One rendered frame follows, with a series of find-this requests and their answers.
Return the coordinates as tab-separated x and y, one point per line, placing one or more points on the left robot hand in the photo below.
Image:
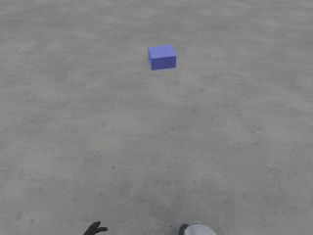
94	229

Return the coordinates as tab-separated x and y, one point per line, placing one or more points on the robot right foot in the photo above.
182	228

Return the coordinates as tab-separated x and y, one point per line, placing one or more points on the carton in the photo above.
162	57

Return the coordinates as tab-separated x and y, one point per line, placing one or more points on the right robot thigh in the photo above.
198	229

